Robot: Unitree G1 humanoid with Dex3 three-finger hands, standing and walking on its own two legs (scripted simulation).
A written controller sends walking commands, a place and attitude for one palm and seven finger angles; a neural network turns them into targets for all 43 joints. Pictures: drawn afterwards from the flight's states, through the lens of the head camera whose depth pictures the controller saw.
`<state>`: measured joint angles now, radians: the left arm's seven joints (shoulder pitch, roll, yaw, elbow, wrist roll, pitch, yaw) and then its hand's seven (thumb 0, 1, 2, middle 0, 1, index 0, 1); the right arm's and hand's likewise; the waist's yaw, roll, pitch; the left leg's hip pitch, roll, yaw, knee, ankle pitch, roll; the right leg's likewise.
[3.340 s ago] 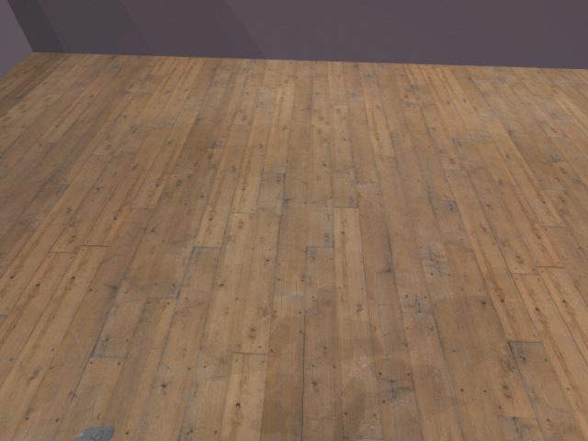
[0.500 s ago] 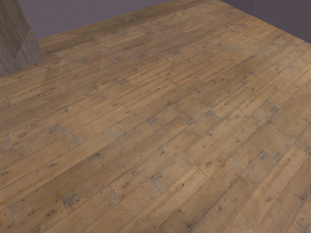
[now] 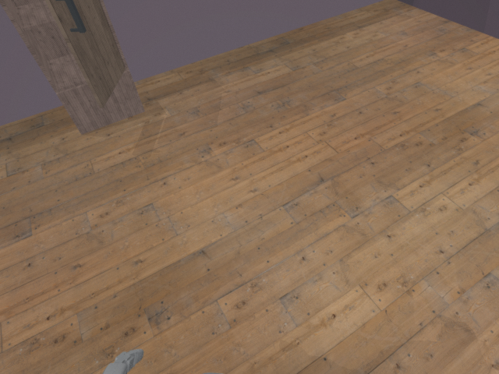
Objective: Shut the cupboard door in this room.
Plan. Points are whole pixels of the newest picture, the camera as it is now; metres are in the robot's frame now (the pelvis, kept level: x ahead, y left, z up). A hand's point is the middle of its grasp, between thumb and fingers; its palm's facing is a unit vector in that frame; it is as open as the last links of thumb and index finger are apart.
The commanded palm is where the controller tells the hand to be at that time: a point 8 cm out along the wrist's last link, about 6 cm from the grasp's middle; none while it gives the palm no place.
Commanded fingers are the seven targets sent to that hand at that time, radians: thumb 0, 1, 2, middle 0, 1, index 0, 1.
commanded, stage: stand and wait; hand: left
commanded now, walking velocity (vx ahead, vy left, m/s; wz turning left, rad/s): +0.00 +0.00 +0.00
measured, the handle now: (70, 14) +1.38 +0.78 -0.01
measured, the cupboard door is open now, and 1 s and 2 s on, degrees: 56 56 56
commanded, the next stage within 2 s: turn or walk to find it in 0.28 s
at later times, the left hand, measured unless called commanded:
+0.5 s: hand out of the picture -0.02 +0.23 -0.17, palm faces +0.18 -0.96 -0.22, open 7.4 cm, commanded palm none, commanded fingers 0.00 0.90 0.90 -0.20 -0.30 -0.20 -0.30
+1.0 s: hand out of the picture -0.06 +0.24 -0.18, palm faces +0.37 -0.91 -0.19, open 7.4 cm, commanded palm none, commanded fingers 0.00 0.90 0.90 -0.20 -0.30 -0.20 -0.30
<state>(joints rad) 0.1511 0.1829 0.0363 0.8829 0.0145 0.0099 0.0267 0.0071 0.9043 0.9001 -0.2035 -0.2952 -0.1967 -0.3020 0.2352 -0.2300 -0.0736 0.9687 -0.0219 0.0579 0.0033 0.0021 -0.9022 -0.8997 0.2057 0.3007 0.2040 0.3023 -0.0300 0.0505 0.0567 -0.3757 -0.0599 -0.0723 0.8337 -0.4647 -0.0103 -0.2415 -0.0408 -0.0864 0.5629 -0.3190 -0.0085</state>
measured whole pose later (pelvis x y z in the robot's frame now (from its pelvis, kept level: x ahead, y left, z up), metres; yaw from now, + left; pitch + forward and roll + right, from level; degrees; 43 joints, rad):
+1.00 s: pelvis -0.02 +0.05 -0.01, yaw +19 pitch +0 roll -1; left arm 0.30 0.21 0.06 1.01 0.02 0.00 0.00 0.01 0.90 0.90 -0.21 -0.30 -0.20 -0.30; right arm 0.26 -0.21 -0.06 1.00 -0.03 0.02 0.04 0.00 -0.91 -0.90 0.20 0.30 0.20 0.30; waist 0.01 -0.03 0.02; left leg -0.26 0.06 0.10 0.59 -0.35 -0.01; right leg -0.20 -0.15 -0.21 0.61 -0.39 0.05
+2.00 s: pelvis +0.31 +0.23 +0.00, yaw +26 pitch -2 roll -2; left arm 0.32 0.17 0.04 1.13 0.01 -0.01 0.02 0.01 0.91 0.90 -0.20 -0.29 -0.19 -0.30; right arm 0.13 -0.14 -0.03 1.01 -0.01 -0.07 -0.02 -0.03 -0.94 -0.90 0.20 0.30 0.20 0.30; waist 0.04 -0.03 0.07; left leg -0.28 0.06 0.19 0.52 -0.21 0.07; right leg -0.37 -0.11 -0.09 1.04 -0.44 0.04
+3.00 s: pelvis +0.40 +0.22 +0.01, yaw +27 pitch -2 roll +0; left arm 0.34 0.08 -0.01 1.17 0.00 -0.02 0.05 0.01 0.91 0.90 -0.20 -0.30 -0.20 -0.30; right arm 0.30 -0.12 0.00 1.18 -0.01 -0.01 -0.04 0.01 -0.91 -0.90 0.20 0.30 0.20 0.30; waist 0.01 0.01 0.02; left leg -0.11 0.07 0.15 0.38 -0.24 -0.02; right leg -0.13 -0.02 -0.12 0.40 -0.25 -0.03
